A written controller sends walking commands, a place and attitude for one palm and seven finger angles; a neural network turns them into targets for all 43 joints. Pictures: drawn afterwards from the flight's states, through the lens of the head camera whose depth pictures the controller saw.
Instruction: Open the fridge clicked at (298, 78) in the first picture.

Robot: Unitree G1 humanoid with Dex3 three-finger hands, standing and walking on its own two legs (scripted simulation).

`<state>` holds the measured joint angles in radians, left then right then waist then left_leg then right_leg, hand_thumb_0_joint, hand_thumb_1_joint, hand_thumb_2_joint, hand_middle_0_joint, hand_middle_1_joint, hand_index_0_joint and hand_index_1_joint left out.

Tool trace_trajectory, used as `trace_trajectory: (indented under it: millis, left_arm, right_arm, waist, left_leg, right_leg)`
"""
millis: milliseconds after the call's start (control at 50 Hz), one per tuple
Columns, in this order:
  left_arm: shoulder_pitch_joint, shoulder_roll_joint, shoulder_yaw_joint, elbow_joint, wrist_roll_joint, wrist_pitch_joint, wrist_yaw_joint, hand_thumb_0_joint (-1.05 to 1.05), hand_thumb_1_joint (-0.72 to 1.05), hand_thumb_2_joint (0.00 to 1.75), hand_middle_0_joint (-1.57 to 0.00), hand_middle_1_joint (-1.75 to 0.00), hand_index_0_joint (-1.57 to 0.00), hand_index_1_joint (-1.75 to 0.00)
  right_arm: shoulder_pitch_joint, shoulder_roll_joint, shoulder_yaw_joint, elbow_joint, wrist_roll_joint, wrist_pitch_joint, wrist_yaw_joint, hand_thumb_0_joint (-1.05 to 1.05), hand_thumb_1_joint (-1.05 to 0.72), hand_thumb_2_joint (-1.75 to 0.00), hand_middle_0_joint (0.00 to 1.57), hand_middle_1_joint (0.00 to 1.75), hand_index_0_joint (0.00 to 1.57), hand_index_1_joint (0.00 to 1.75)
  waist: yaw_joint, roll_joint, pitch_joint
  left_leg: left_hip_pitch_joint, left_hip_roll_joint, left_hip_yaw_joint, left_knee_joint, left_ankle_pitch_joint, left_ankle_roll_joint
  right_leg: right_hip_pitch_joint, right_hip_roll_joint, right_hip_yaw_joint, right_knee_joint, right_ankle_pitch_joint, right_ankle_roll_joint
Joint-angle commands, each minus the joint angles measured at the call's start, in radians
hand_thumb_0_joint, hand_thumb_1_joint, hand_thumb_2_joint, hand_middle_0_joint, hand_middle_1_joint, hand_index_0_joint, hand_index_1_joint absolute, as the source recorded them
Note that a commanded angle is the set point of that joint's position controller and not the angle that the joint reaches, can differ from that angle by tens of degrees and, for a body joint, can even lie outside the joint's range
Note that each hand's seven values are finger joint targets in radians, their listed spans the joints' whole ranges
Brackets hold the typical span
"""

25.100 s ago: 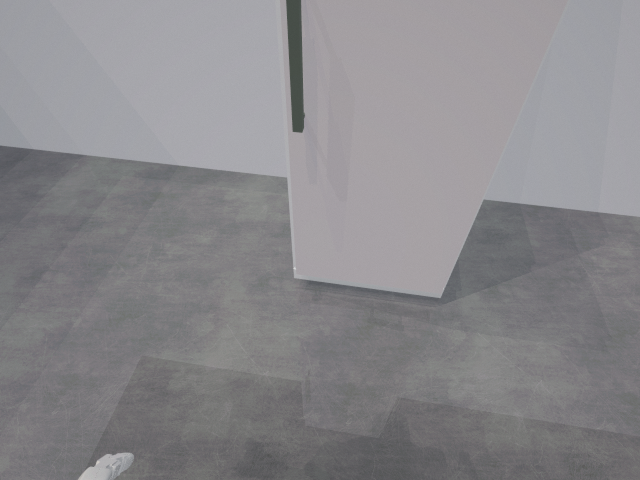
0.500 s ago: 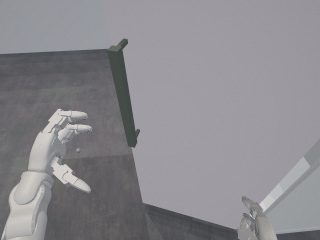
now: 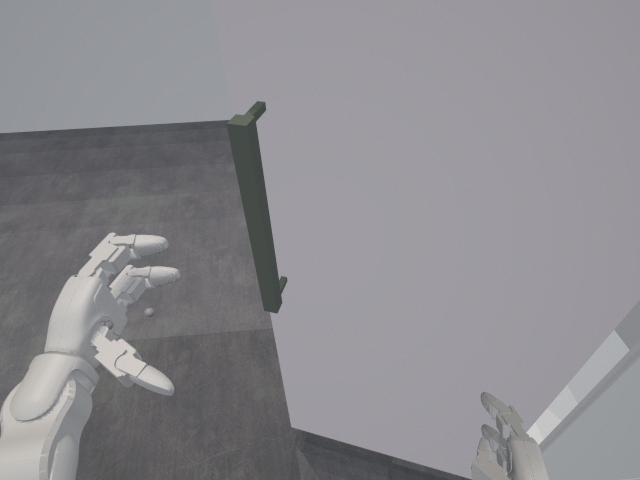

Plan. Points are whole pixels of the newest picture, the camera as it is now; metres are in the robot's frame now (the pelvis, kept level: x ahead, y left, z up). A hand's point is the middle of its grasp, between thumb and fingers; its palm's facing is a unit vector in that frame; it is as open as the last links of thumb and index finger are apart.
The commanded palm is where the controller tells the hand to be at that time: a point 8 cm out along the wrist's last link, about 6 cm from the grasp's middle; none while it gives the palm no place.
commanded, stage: draw the hand back to the body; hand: left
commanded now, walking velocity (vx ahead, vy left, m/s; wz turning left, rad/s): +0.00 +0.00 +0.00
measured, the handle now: (266, 222) +0.41 +0.12 +0.14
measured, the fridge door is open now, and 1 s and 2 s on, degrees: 69 69 69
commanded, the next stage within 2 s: step back with the hand held close in 1.32 s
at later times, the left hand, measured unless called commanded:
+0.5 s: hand (95, 343) +0.21 +0.26 +0.14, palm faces +0.37 -0.89 -0.29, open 13.1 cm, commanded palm +0.16 +0.29 +0.17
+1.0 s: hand (45, 349) +0.19 +0.28 +0.16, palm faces +0.47 -0.80 -0.38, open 8.2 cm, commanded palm +0.14 +0.31 +0.18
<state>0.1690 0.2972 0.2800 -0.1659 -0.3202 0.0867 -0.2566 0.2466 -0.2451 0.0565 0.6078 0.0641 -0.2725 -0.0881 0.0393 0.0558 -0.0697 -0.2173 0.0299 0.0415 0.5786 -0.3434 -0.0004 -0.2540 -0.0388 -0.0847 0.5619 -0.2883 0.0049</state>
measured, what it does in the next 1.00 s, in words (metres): stands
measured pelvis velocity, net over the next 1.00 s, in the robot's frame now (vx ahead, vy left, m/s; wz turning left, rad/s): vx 0.00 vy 0.01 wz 0.00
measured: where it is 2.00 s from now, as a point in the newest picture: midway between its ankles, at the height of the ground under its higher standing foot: outside the picture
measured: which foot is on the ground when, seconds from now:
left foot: down 0.00-1.00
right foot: down 0.00-1.00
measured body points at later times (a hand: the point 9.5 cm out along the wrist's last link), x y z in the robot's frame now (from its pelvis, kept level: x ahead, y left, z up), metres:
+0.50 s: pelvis -0.01 +0.01 +0.01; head -0.02 +0.00 +0.46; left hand +0.18 +0.30 +0.16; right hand +0.18 -0.20 -0.07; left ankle -0.02 +0.12 -0.73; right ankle +0.01 -0.12 -0.73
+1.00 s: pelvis +0.00 +0.01 +0.01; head -0.02 +0.00 +0.46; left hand +0.16 +0.32 +0.18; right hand +0.19 -0.21 -0.07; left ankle -0.02 +0.12 -0.73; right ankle +0.01 -0.12 -0.73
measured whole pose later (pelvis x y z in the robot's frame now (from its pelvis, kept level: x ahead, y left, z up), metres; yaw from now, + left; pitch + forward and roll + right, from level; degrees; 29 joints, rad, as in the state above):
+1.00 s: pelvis +0.00 +0.01 +0.01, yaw +0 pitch -5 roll -1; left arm 0.46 0.35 0.34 -0.38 -0.07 -0.07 0.10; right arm 0.21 -0.23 0.01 0.65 0.00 -0.15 -0.07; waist 0.08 0.05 0.01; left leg -0.08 0.02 0.05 0.47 -0.30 0.01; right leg -0.11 -0.04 -0.08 0.43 -0.23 0.02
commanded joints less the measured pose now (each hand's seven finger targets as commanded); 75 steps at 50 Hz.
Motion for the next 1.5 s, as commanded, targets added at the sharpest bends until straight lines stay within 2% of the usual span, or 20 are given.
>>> trace_trajectory:
  millis: [0,40,140,220,240,260,300,360,400,480,680,820,920,1020,1200,1280,1420,1440,1460,1480]
  left_arm:
    - [-0.157,0.154,0.07,-0.203,-0.017,-0.025,-0.009,0.0,-0.55,0.2,-0.25,-1.15,-0.25,-1.15]
    - [-0.192,0.152,0.047,-0.226,-0.007,0.003,-0.015,0.0,-0.55,0.2,-0.25,-1.15,-0.25,-1.15]
    - [-0.199,0.193,0.076,-0.375,0.007,-0.007,0.001,0.0,-0.51,0.22,-0.25,-1.13,-0.25,-1.13]
    - [-0.163,0.209,0.119,-0.338,-0.012,-0.027,0.001,0.0,-0.37,0.29,-0.24,-1.04,-0.24,-1.04]
    - [-0.176,0.295,0.136,-0.423,0.152,-0.092,0.17,0.0,-0.33,0.31,-0.24,-1.02,-0.24,-1.02]
    - [-0.064,0.178,0.077,-0.323,0.166,-0.101,0.232,0.0,-0.3,0.32,-0.24,-1.0,-0.24,-1.0]
    - [-0.001,0.144,0.047,-0.284,0.188,-0.112,0.278,0.0,-0.22,0.36,-0.24,-0.96,-0.24,-0.96]
    - [0.013,0.161,0.052,-0.342,0.218,-0.158,0.321,0.0,-0.12,0.41,-0.24,-0.89,-0.24,-0.89]
    - [0.028,0.186,0.065,-0.387,0.229,-0.178,0.34,0.0,-0.04,0.44,-0.23,-0.85,-0.23,-0.85]
    - [0.014,0.228,0.089,-0.435,0.25,-0.206,0.372,0.0,0.1,0.51,-0.23,-0.77,-0.23,-0.77]
    - [0.141,0.202,0.119,-0.339,0.252,-0.211,0.376,0.0,0.47,0.69,-0.22,-0.55,-0.22,-0.55]
    - [0.179,0.24,0.174,-0.446,0.25,-0.231,0.375,0.0,0.72,0.81,-0.21,-0.41,-0.21,-0.41]
    - [0.182,0.248,0.19,-0.444,0.249,-0.223,0.382,0.0,0.9,0.9,-0.2,-0.3,-0.2,-0.3]
    - [0.147,0.218,0.155,-0.407,0.252,-0.215,0.384,0.0,0.9,0.9,-0.2,-0.3,-0.2,-0.3]
    - [0.168,0.237,0.174,-0.445,0.253,-0.22,0.388,0.0,0.9,0.9,-0.2,-0.3,-0.2,-0.3]
    - [0.178,0.242,0.185,-0.404,0.251,-0.216,0.386,0.0,0.9,0.9,-0.2,-0.3,-0.2,-0.3]
    - [0.098,0.226,0.149,-0.46,0.255,-0.229,0.383,0.0,0.9,0.9,-0.2,-0.3,-0.2,-0.3]
    - [-0.055,0.376,0.302,-0.551,0.256,-0.284,0.398,0.0,0.9,0.9,-0.2,-0.3,-0.2,-0.3]
    - [0.075,0.286,0.237,-0.425,0.258,-0.291,0.389,0.0,0.9,0.9,-0.2,-0.3,-0.2,-0.3]
    - [0.094,0.29,0.234,-0.437,0.266,-0.291,0.388,0.0,0.9,0.9,-0.2,-0.3,-0.2,-0.3]
  right_arm:
    - [-0.138,-0.122,-0.041,-0.155,0.004,-0.059,-0.011,0.0,-0.9,-0.9,0.2,0.3,0.2,0.3]
    - [-0.143,-0.12,-0.039,-0.157,0.008,-0.057,-0.017,0.0,-0.9,-0.9,0.2,0.3,0.2,0.3]
    - [-0.154,-0.114,-0.037,-0.172,-0.002,-0.068,-0.024,0.0,-0.9,-0.9,0.2,0.3,0.2,0.3]
    - [-0.154,-0.113,-0.03,-0.152,-0.006,-0.071,-0.027,0.0,-0.9,-0.9,0.2,0.3,0.2,0.3]
    - [-0.155,-0.097,-0.044,-0.15,-0.042,-0.059,-0.016,0.0,-0.9,-0.9,0.2,0.3,0.2,0.3]
    - [-0.147,-0.091,-0.042,-0.135,-0.048,-0.047,-0.009,0.0,-0.9,-0.9,0.2,0.3,0.2,0.3]
    - [-0.149,-0.092,-0.045,-0.132,-0.047,-0.014,0.0,0.0,-0.9,-0.9,0.2,0.3,0.2,0.3]
    - [-0.149,-0.09,-0.053,-0.132,-0.053,0.012,0.006,0.0,-0.9,-0.9,0.2,0.3,0.2,0.3]
    - [-0.151,-0.095,-0.06,-0.133,-0.059,0.02,0.008,0.0,-0.9,-0.9,0.2,0.3,0.2,0.3]
    - [-0.159,-0.097,-0.064,-0.125,-0.066,0.021,0.001,0.0,-0.9,-0.9,0.2,0.3,0.2,0.3]
    - [-0.167,-0.094,-0.074,-0.108,-0.06,0.057,0.004,0.0,-0.9,-0.9,0.2,0.3,0.2,0.3]
    - [-0.163,-0.086,-0.082,-0.124,-0.063,0.065,0.011,0.0,-0.9,-0.9,0.2,0.3,0.2,0.3]
    - [-0.16,-0.082,-0.082,-0.12,-0.062,0.066,0.006,0.0,-0.9,-0.9,0.2,0.3,0.2,0.3]
    - [-0.161,-0.088,-0.082,-0.112,-0.063,0.068,0.002,0.0,-0.9,-0.9,0.2,0.3,0.2,0.3]
    - [-0.169,-0.081,-0.081,-0.116,-0.068,0.066,0.002,0.0,-0.9,-0.9,0.2,0.3,0.2,0.3]
    - [-0.173,-0.082,-0.081,-0.113,-0.065,0.071,0.001,0.0,-0.9,-0.9,0.2,0.3,0.2,0.3]
    - [-0.183,-0.079,-0.079,-0.118,-0.065,0.063,0.0,0.0,-0.9,-0.9,0.2,0.3,0.2,0.3]
    - [-0.172,-0.087,-0.066,-0.155,-0.055,0.083,0.003,0.0,-0.9,-0.9,0.2,0.3,0.2,0.3]
    - [-0.158,-0.066,-0.063,-0.113,-0.065,0.099,0.001,0.0,-0.9,-0.9,0.2,0.3,0.2,0.3]
    - [-0.166,-0.067,-0.067,-0.12,-0.066,0.109,0.004,0.0,-0.9,-0.9,0.2,0.3,0.2,0.3]
  waist:
    - [0.012,-0.05,-0.053]
    - [0.005,0.0,-0.024]
    - [0.016,0.025,-0.115]
    - [0.016,-0.003,-0.091]
    - [0.043,-0.014,0.014]
    - [0.021,-0.027,0.06]
    - [0.022,-0.071,0.082]
    - [0.024,0.058,0.013]
    - [0.028,0.045,-0.054]
    - [0.027,0.001,-0.071]
    - [0.036,-0.033,0.055]
    - [0.045,0.028,-0.034]
    - [0.038,0.028,0.015]
    - [0.028,0.011,0.048]
    - [0.042,0.016,-0.002]
    - [0.042,-0.02,0.047]
    - [0.034,0.041,0.02]
    - [0.004,-0.014,0.123]
    - [-0.01,-0.102,0.127]
    - [-0.007,-0.123,0.131]
  left_leg:
    - [0.001,-0.011,-0.035,-0.086,0.252,0.025]
    - [0.006,-0.012,-0.043,-0.095,0.209,0.023]
    - [0.065,-0.01,-0.059,-0.093,0.263,0.022]
    - [0.054,-0.009,-0.062,-0.1,0.25,0.02]
    - [-0.021,-0.01,-0.048,-0.118,0.232,0.023]
    - [-0.026,-0.006,-0.044,-0.135,0.195,0.016]
    - [-0.028,0.004,-0.043,-0.144,0.174,0.018]
    - [0.018,0.0,-0.034,-0.164,0.183,0.016]
    - [0.045,0.001,-0.031,-0.167,0.222,0.021]
    - [0.064,0.002,-0.038,-0.182,0.233,0.023]
    - [0.05,0.007,-0.039,-0.214,0.27,0.016]
    - [0.09,0.005,-0.031,-0.193,0.371,0.012]
    - [0.085,0.004,-0.023,-0.194,0.344,0.013]
    - [0.084,0.002,-0.025,-0.203,0.296,0.019]
    - [0.097,-0.001,-0.027,-0.204,0.319,0.017]
    - [0.079,0.004,-0.025,-0.208,0.286,0.02]
    - [0.095,-0.003,-0.024,-0.214,0.245,0.023]
    - [0.008,0.022,-0.026,-0.189,0.144,0.04]
    - [0.016,0.013,-0.032,-0.157,0.114,0.043]
    - [0.024,0.01,-0.034,-0.137,0.121,0.043]
  right_leg:
    - [0.037,0.021,0.009,-0.079,0.234,-0.006]
    - [0.011,0.021,0.011,-0.09,0.172,-0.007]
    - [0.053,0.022,0.005,-0.074,0.205,-0.012]
    - [0.054,0.024,0.002,-0.085,0.198,-0.01]
    - [0.06,0.013,0.038,-0.144,0.169,-0.015]
    - [0.044,0.008,0.029,-0.143,0.136,-0.018]
    - [0.048,0.004,0.034,-0.151,0.111,-0.017]
    - [0.094,-0.004,0.039,-0.145,0.124,-0.022]
    - [0.142,-0.006,0.044,-0.15,0.157,-0.022]
    - [0.163,0.0,0.038,-0.158,0.159,-0.02]
    - [0.149,0.009,0.028,-0.173,0.17,-0.022]
    - [0.201,0.005,0.036,-0.159,0.266,-0.022]
    - [0.176,0.007,0.034,-0.177,0.253,-0.021]
    - [0.151,0.006,0.031,-0.189,0.204,-0.018]
    - [0.189,0.003,0.034,-0.181,0.23,-0.02]
    - [0.167,0.006,0.035,-0.2,0.198,-0.02]
    - [0.168,0.003,0.042,-0.204,0.16,-0.018]
    - [0.072,-0.049,0.162,-0.267,0.185,-0.017]
    - [0.033,-0.08,0.171,-0.291,0.157,-0.023]
    - [0.012,-0.098,0.185,-0.303,0.173,-0.029]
